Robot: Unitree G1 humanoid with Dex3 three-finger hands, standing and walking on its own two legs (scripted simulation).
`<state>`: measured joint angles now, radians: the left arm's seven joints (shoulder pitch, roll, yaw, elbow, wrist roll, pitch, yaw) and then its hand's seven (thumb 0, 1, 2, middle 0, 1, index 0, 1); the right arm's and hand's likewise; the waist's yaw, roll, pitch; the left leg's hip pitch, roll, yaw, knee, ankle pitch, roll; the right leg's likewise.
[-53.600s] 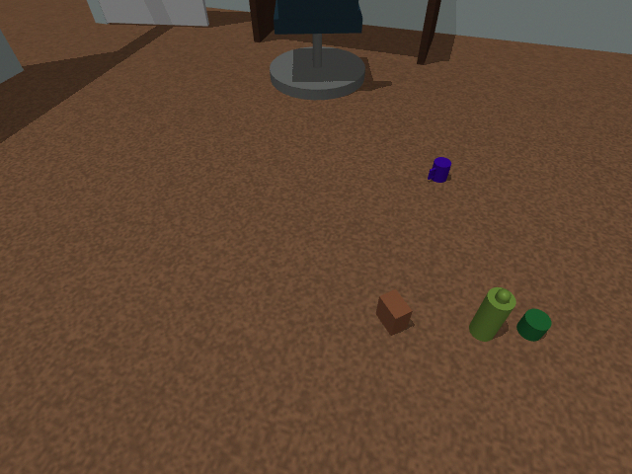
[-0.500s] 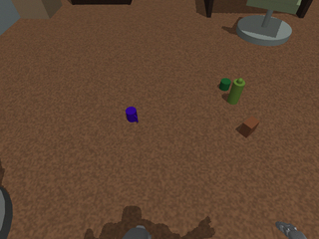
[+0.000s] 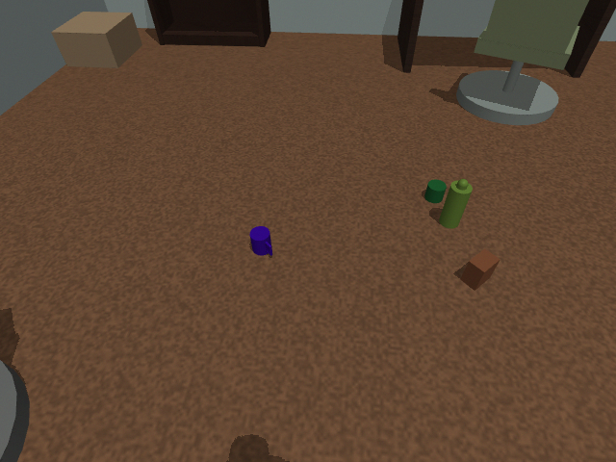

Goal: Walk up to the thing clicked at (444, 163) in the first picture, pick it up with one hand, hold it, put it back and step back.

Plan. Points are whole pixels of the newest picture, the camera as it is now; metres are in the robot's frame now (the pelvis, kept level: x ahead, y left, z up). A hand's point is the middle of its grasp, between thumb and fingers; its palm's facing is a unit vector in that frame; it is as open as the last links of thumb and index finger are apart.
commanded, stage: step back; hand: left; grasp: from above
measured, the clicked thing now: (263, 243) +1.10 +0.24 -0.71
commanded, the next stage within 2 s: stand in 0.58 s
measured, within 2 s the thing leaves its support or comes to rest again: neither
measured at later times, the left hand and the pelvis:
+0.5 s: hand out of the picture +0.12 +0.30 -0.15, palm faces +0.03 -0.94 -0.35, open 7.4 cm; pelvis +0.05 +0.03 +0.01, yaw +0 degrees
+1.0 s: hand out of the picture +0.13 +0.28 -0.14, palm faces -0.02 -0.94 -0.33, open 7.4 cm; pelvis +0.05 +0.03 +0.02, yaw +0 degrees
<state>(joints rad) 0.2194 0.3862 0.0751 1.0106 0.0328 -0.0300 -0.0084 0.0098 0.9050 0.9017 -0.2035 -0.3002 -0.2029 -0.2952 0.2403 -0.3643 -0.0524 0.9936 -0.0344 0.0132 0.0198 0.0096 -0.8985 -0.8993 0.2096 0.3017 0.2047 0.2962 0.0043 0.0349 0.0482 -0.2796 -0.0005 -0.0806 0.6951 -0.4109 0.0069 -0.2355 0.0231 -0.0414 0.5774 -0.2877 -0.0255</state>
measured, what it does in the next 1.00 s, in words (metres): steps on the spot: left foot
